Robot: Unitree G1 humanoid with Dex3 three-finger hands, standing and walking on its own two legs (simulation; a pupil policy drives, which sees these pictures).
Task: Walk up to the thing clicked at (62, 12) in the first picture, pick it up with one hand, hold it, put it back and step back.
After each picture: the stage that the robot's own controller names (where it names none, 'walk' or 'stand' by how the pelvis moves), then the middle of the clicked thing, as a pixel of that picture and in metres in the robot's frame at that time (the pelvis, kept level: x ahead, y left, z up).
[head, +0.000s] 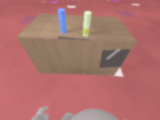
stand; (62, 22) +0.94 +0.36 +0.10
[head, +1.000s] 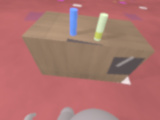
walk; (73, 23) +0.85 +0.20 +0.13
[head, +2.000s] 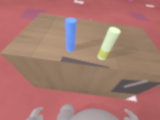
stand; (70, 36) +0.56 +0.19 +0.13
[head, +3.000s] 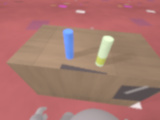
stand; (69, 45) +0.54 +0.20 +0.10
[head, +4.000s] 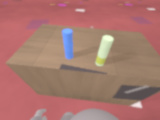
stand; (68, 45) +0.54 +0.20 +0.10
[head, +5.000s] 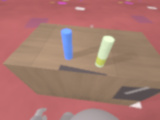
stand; (67, 46) +0.52 +0.20 +0.10
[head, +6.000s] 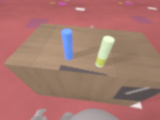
stand; (68, 46) +0.52 +0.20 +0.10
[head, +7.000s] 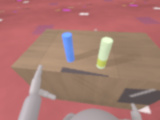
rise first; (69, 48) +0.52 +0.22 +0.10
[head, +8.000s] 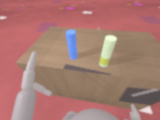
go down; (72, 46) +0.54 +0.21 +0.11
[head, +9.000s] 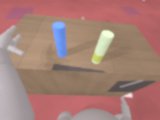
go down; (60, 42) +0.51 +0.20 +0.12
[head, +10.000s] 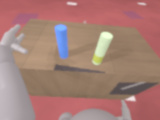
approach; (62, 43) +0.52 +0.20 +0.12
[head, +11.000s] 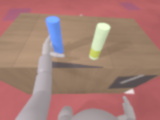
close; (56, 38) +0.52 +0.22 +0.15
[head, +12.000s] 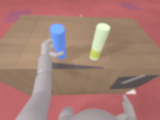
lift; (59, 45) +0.46 +0.19 +0.15
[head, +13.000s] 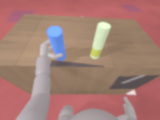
lift; (58, 46) +0.44 +0.20 +0.15
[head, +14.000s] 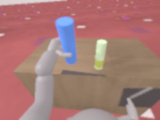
lift; (68, 45) +0.32 +0.12 +0.32
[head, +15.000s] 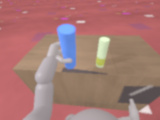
hold; (68, 51) +0.31 +0.13 +0.28
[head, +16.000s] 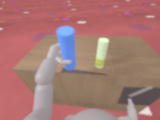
hold; (68, 52) +0.31 +0.13 +0.27
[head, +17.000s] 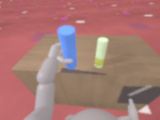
crouch; (69, 51) +0.32 +0.12 +0.27
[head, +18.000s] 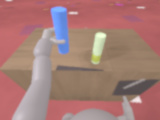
crouch; (61, 34) +0.45 +0.17 +0.28
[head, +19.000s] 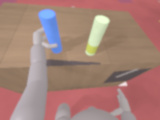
lower; (53, 35) +0.50 +0.19 +0.16
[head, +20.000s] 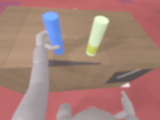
lower; (55, 37) +0.49 +0.19 +0.16
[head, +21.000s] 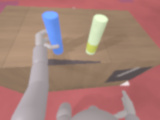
lower; (55, 36) +0.50 +0.18 +0.16
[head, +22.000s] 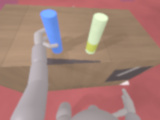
lower; (54, 35) +0.50 +0.19 +0.16
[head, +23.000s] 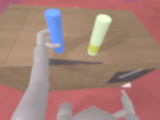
loosen; (56, 35) +0.51 +0.18 +0.16
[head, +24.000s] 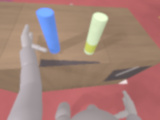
withdraw; (51, 35) +0.50 +0.19 +0.16
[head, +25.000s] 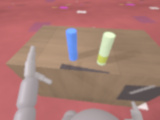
sink last; (72, 46) +0.51 +0.17 +0.14
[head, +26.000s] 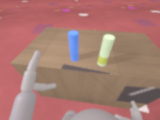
stand; (74, 47) +0.52 +0.18 +0.12
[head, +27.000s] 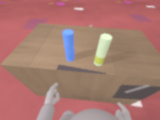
stand; (69, 47) +0.50 +0.19 +0.11
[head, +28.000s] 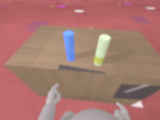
stand; (70, 47) +0.51 +0.19 +0.11
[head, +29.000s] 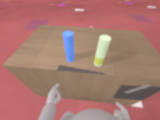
stand; (69, 48) +0.50 +0.19 +0.11
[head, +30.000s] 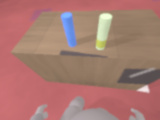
walk; (70, 32) +0.60 +0.20 +0.13
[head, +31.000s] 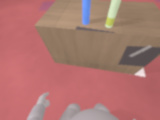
walk; (86, 10) +0.92 +0.09 +0.13
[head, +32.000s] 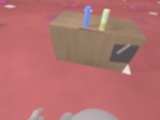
stand; (87, 17) +1.24 +0.10 +0.12
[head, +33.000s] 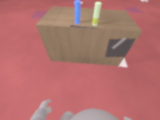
stand; (77, 13) +1.16 +0.21 +0.11
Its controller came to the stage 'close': yes
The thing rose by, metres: 0.20
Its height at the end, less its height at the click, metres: +0.00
